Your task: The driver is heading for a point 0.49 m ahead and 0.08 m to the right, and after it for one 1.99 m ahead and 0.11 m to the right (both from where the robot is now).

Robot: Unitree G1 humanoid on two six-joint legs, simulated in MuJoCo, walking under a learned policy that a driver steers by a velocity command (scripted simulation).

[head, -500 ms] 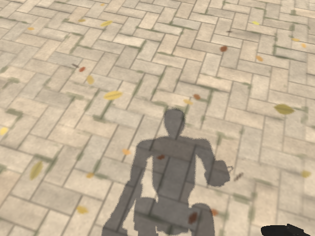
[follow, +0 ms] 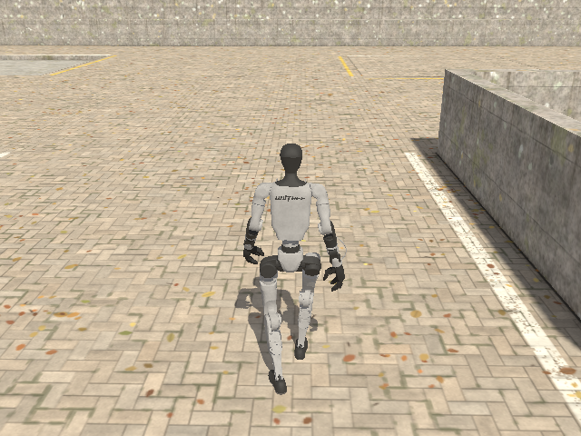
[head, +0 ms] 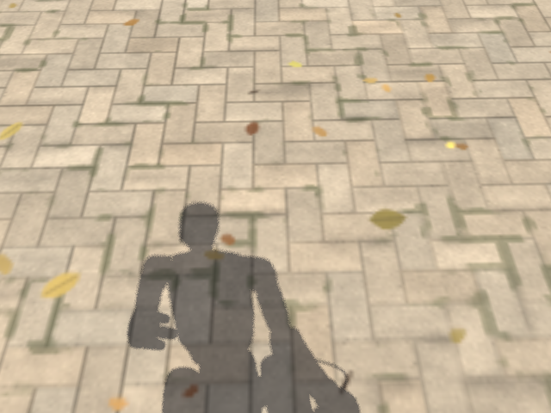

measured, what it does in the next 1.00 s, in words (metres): walks ahead: left foot, then right foot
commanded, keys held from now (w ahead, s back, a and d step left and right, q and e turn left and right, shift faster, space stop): w+e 0.44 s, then w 0.04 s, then no key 0.06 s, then q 0.46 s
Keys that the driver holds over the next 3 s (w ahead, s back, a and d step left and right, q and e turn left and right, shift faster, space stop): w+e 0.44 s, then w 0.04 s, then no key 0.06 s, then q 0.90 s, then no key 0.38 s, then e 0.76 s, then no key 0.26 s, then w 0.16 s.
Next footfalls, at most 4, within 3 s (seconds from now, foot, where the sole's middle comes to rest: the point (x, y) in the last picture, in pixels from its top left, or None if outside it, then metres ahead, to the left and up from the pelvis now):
0.54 left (263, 396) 0.49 0.05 -0.76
1.00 right None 0.45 -0.14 -0.76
1.44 left None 0.39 0.08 -0.76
1.88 right None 0.42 -0.11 -0.76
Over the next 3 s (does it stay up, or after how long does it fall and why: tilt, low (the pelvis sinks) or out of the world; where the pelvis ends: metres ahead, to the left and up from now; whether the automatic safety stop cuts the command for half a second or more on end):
stays up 0.36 -0.04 0.02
